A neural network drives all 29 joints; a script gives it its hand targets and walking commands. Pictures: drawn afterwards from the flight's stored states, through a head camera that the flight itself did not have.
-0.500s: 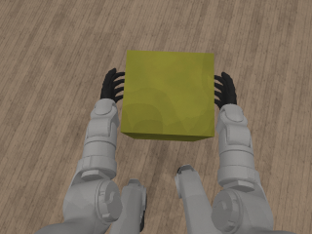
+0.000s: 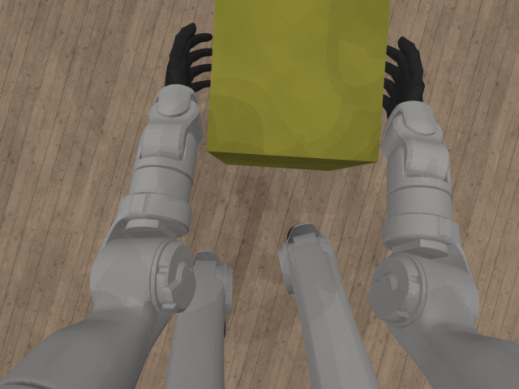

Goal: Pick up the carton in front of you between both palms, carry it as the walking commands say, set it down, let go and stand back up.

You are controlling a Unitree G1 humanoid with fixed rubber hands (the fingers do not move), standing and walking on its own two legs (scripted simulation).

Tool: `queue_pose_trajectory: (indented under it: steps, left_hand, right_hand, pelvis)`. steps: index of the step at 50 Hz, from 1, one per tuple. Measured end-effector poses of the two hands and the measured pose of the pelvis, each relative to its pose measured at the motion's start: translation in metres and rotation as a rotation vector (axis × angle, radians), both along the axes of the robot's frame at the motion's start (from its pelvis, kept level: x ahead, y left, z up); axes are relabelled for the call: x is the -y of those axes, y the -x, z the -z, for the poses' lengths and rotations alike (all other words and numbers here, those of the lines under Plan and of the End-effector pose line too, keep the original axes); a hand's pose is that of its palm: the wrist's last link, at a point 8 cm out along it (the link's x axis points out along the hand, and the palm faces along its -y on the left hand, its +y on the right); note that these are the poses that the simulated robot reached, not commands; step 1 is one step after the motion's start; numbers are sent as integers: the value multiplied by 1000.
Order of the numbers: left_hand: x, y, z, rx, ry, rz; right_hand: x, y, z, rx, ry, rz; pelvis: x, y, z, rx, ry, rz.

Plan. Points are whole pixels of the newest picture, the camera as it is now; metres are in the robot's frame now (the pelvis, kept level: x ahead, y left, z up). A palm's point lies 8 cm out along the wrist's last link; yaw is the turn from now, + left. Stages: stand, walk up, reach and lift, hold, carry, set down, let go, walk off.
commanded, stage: set down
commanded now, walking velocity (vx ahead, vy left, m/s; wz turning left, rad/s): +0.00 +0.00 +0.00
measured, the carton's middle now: (287, 101) +0.50 -0.14 -0.19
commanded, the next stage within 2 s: none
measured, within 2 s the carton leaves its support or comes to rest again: rests again in 1.08 s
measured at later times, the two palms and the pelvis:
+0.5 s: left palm (213, 95) +0.55 -0.02 -0.25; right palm (379, 114) +0.46 -0.30 -0.25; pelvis -0.01 +0.00 -0.09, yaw +2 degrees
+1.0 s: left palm (210, 102) +0.56 -0.01 -0.29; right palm (367, 122) +0.45 -0.29 -0.29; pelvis -0.01 +0.01 -0.10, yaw +2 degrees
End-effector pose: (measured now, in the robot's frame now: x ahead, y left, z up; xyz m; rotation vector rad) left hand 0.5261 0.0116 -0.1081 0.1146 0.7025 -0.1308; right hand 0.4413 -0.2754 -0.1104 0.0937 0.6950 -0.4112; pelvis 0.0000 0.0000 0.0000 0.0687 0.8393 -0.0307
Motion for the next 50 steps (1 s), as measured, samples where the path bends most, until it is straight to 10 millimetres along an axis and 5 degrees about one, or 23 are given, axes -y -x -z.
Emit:
queue_pose_trajectory:
  steps: [23, 34, 50]
  left_hand:
    - [31, -27, 131, -49, -43, 72]
    - [26, -37, 159, -54, -42, 99]
    - [17, -30, 179, -79, -49, 124]
  right_hand:
    - [27, -13, 133, -70, 12, 13]
    - [24, -24, 152, -85, 21, 0]
    - [17, -11, 175, -120, -1, -20]
  pelvis:
    - [3, 17, 82, 80, 3, -35]
    - [-1, 8, 96, 75, 36, -69]
    - [-8, 13, 104, 85, 56, -87]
